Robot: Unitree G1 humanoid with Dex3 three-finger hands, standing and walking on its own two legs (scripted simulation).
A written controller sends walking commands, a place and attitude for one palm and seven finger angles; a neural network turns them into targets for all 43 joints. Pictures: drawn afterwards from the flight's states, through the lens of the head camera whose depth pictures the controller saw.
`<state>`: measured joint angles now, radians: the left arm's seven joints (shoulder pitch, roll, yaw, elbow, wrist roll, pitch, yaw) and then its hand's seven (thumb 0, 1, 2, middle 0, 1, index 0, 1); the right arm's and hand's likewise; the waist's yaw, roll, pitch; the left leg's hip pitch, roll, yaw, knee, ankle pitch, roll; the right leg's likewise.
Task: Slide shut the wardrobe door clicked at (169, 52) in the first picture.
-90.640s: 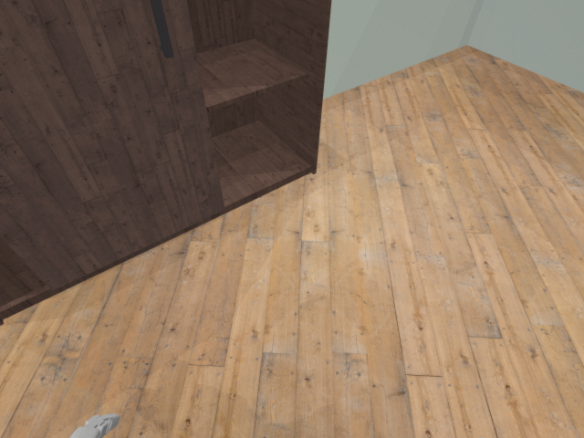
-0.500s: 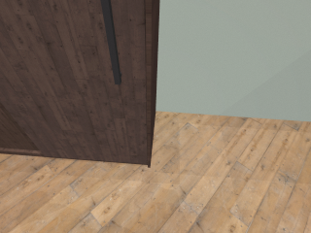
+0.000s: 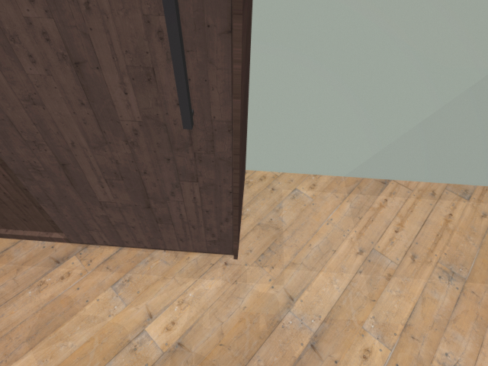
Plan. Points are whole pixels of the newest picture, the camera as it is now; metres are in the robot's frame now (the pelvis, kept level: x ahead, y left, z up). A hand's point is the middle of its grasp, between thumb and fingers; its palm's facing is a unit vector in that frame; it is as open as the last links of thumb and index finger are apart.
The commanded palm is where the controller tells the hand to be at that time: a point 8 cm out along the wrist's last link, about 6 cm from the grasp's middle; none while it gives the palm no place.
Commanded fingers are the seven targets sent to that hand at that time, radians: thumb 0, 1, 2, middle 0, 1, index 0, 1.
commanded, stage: look to check the result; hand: left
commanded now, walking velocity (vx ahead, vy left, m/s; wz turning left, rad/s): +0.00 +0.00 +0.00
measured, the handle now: (181, 59) +0.65 +0.17 +0.18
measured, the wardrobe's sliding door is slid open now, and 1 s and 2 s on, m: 0.00 0.00 0.00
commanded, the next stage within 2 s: stand and wait in 0.18 s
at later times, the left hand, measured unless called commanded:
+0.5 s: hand out of the picture +0.04 +0.20 -0.17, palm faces +0.01 -0.97 -0.24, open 7.3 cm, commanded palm none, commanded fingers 0.00 0.90 0.90 -0.20 -0.30 -0.20 -0.30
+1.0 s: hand out of the picture +0.09 +0.23 -0.16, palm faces +0.00 -0.95 -0.31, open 7.3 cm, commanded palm none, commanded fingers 0.00 0.90 0.90 -0.20 -0.30 -0.20 -0.30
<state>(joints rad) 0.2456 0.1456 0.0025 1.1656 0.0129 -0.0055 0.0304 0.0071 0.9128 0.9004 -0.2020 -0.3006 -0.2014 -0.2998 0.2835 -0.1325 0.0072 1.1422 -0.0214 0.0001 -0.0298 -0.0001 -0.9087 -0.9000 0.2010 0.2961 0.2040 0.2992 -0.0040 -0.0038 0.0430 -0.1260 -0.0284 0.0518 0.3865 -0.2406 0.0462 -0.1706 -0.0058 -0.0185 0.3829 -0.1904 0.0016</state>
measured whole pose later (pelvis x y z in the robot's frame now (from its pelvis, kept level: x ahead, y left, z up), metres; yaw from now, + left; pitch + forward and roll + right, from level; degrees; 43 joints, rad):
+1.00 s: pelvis +0.01 -0.01 +0.00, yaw +1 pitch -2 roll +0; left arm 0.10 0.31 0.01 1.14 0.02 -0.02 0.00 0.01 0.91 0.90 -0.20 -0.30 -0.20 -0.30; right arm 0.11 -0.31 -0.01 1.12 -0.02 -0.01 0.00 0.00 -0.91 -0.90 0.20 0.30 0.21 0.30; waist 0.00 -0.01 0.05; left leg -0.06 -0.03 0.03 0.30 -0.21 0.03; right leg -0.11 0.00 -0.04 0.31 -0.17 -0.01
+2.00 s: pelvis +0.03 -0.03 +0.01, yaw +1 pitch -1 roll +0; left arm 0.09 0.31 0.01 1.13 0.01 -0.02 0.01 0.01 0.91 0.90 -0.21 -0.30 -0.20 -0.30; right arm 0.11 -0.31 0.00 1.13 -0.02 0.00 -0.01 0.00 -0.91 -0.90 0.20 0.30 0.21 0.30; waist -0.01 0.00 0.05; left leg -0.04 0.00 0.03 0.27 -0.22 0.00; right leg -0.08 0.03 -0.04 0.28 -0.18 -0.04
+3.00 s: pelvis +0.02 -0.03 +0.01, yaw +0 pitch -1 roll +0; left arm 0.08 0.33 0.01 1.14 0.01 -0.02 0.00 0.01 0.91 0.90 -0.21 -0.30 -0.20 -0.30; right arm 0.11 -0.33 0.00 1.13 -0.02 0.00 0.00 0.00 -0.91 -0.90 0.20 0.30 0.21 0.30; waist -0.01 0.00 0.05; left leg -0.03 0.01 0.03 0.25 -0.20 0.00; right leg -0.08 0.03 -0.04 0.27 -0.16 -0.04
